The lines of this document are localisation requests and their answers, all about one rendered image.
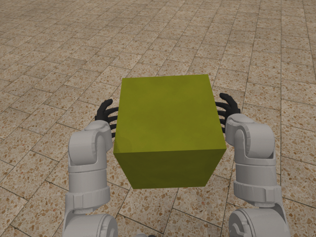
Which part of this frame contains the right robot upper arm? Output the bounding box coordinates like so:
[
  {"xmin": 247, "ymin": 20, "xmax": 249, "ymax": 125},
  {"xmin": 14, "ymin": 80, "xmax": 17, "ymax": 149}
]
[{"xmin": 229, "ymin": 208, "xmax": 290, "ymax": 237}]

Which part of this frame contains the carton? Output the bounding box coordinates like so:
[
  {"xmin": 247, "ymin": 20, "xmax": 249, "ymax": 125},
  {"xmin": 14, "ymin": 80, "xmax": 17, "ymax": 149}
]
[{"xmin": 113, "ymin": 74, "xmax": 227, "ymax": 189}]

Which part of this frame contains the left robot hand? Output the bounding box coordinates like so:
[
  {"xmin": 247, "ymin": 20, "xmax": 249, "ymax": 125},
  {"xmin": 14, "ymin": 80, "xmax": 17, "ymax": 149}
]
[{"xmin": 95, "ymin": 99, "xmax": 119, "ymax": 138}]

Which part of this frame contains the right robot hand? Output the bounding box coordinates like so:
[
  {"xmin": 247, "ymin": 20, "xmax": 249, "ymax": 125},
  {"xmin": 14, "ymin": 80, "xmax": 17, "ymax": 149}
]
[{"xmin": 215, "ymin": 93, "xmax": 241, "ymax": 133}]

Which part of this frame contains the robot right forearm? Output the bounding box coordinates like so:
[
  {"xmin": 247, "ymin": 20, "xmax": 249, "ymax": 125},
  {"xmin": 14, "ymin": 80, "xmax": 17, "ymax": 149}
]
[{"xmin": 225, "ymin": 114, "xmax": 291, "ymax": 237}]

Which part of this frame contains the robot left forearm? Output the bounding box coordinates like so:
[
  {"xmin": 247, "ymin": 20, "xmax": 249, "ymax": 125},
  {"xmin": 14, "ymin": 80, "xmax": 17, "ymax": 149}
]
[{"xmin": 62, "ymin": 120, "xmax": 113, "ymax": 237}]

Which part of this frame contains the left robot upper arm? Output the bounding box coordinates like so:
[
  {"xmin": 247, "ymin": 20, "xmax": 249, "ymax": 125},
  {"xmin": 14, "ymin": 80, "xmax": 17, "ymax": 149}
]
[{"xmin": 63, "ymin": 214, "xmax": 118, "ymax": 237}]

